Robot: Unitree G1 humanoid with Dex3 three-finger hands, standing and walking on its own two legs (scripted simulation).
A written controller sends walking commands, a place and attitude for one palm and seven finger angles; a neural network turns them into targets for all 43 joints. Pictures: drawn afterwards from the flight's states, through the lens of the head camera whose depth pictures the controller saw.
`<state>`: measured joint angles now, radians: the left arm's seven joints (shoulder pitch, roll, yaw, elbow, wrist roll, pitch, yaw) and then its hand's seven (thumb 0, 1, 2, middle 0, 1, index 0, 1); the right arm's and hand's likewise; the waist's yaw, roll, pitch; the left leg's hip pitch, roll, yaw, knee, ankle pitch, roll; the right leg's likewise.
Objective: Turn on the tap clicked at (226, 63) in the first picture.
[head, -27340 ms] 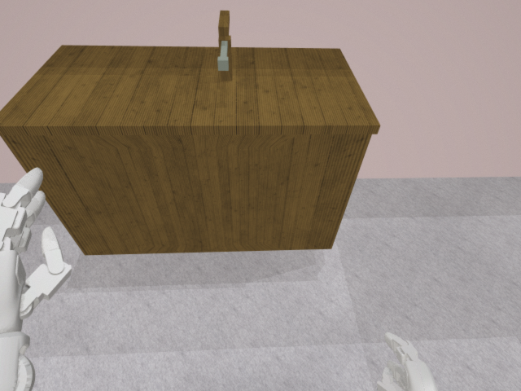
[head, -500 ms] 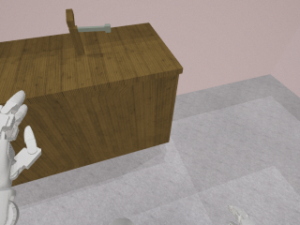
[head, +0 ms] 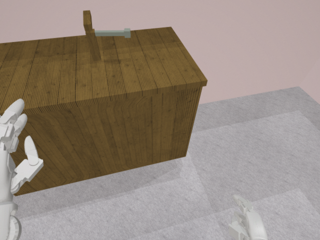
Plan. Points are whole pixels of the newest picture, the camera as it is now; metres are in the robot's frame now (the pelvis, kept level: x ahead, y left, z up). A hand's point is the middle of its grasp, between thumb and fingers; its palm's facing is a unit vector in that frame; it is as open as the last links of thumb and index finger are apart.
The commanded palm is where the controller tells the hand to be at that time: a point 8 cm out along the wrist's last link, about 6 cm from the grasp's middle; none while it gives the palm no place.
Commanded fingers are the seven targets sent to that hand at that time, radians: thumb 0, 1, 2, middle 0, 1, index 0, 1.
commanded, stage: stop stepping back and stand still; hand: left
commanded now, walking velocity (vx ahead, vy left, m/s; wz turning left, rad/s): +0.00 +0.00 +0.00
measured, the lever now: (127, 33) +0.86 +0.21 +0.09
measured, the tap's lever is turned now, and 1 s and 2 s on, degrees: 79 79 79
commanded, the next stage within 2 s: stand and check the lever's angle in 0.22 s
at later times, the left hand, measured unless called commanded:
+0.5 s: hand (42, 157) +0.22 +0.24 +0.16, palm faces +0.38 -0.86 -0.35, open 7.4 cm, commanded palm +0.17 +0.28 +0.18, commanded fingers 0.00 0.90 0.90 -0.20 -0.30 -0.20 -0.30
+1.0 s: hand (39, 162) +0.21 +0.24 +0.15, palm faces +0.39 -0.85 -0.34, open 7.4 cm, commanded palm +0.16 +0.28 +0.18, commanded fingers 0.00 0.90 0.90 -0.20 -0.30 -0.20 -0.30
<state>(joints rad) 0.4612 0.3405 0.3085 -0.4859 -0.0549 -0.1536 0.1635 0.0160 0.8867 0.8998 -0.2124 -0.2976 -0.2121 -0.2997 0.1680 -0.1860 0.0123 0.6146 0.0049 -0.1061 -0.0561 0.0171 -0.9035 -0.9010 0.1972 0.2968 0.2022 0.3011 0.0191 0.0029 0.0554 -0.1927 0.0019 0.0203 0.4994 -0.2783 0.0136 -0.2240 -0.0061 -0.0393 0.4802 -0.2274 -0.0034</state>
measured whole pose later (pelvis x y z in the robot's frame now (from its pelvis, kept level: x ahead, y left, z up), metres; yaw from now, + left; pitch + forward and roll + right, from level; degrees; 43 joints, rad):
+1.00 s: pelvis +0.00 +0.01 +0.00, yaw -1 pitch -1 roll -1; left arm 0.47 0.32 0.29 -0.42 -0.06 -0.14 0.16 0.02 0.89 0.90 -0.21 -0.30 -0.21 -0.30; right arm 0.20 -0.21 0.01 0.62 0.00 -0.07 -0.07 0.02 -0.90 -0.90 0.20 0.30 0.20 0.30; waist 0.01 0.03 0.01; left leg -0.18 0.01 0.04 0.46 -0.26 0.02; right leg -0.20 0.01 -0.02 0.39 -0.18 0.00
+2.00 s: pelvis +0.01 +0.01 +0.00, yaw -1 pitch -1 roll -1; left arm 0.47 0.33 0.29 -0.42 -0.06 -0.14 0.16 0.02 0.89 0.90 -0.21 -0.30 -0.21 -0.30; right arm 0.20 -0.21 0.01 0.61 0.00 -0.06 -0.07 0.02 -0.90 -0.90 0.20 0.30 0.20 0.30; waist 0.01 0.03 0.00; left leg -0.17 0.01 0.04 0.45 -0.27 0.02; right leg -0.19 0.00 -0.02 0.40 -0.19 0.01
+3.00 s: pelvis +0.00 +0.01 +0.00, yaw -1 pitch -1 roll -1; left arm 0.48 0.32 0.29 -0.42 -0.06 -0.13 0.16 0.02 0.89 0.90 -0.21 -0.30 -0.21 -0.30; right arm 0.20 -0.22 0.01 0.62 0.00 -0.06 -0.07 0.02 -0.90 -0.90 0.20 0.30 0.20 0.30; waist 0.00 0.03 -0.01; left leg -0.18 0.01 0.03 0.46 -0.26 0.02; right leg -0.20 0.01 -0.02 0.40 -0.18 0.00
